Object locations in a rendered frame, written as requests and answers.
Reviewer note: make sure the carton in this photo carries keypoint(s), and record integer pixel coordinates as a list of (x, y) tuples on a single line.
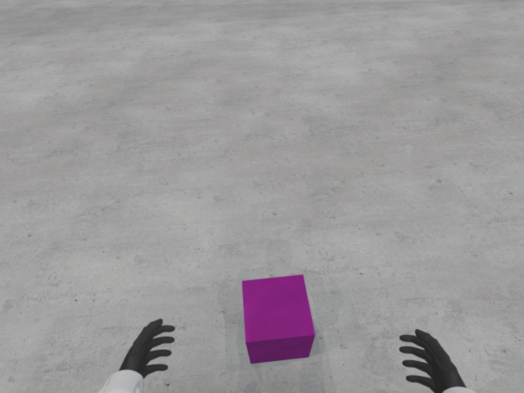
[(278, 322)]

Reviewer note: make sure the robot left hand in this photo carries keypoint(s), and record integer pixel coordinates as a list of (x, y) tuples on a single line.
[(140, 355)]

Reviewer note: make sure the robot left forearm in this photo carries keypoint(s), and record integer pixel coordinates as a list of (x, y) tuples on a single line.
[(124, 381)]

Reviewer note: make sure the robot right hand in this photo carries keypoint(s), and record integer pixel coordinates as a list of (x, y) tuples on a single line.
[(442, 371)]

